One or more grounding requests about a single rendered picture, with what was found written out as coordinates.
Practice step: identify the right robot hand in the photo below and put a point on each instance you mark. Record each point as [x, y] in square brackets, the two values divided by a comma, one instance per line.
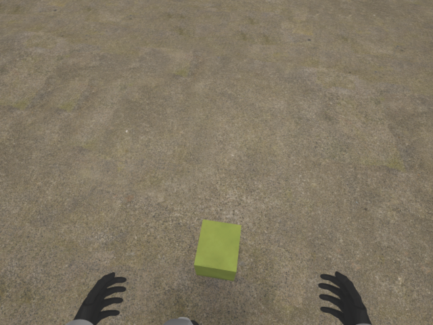
[352, 308]

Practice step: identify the carton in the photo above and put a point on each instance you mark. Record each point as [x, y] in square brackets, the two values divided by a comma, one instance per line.
[217, 250]

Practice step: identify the left robot hand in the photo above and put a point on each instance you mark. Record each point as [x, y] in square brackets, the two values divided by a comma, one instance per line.
[91, 307]

